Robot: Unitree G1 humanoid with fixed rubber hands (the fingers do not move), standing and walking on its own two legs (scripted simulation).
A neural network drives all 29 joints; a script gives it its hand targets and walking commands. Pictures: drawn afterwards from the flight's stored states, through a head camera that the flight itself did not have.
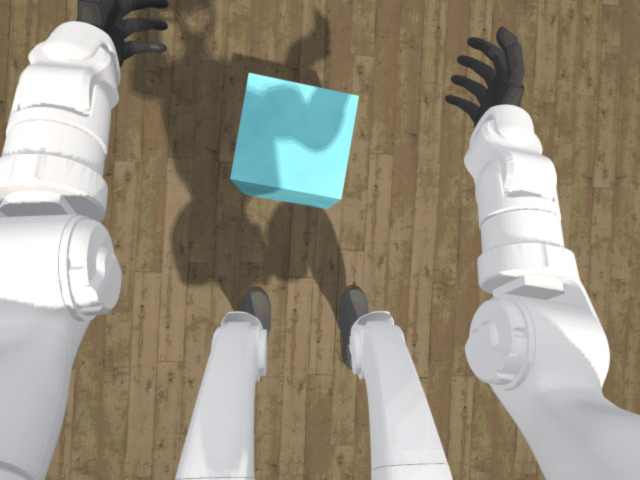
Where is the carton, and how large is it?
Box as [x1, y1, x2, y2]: [230, 73, 358, 208]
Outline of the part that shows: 249,73 230,178 244,194 322,208 329,207 341,198 358,96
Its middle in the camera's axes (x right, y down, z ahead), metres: -0.06 -0.19 +0.84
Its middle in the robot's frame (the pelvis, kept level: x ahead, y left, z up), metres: +0.55 +0.01 -0.54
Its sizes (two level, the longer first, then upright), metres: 0.210 0.200 0.250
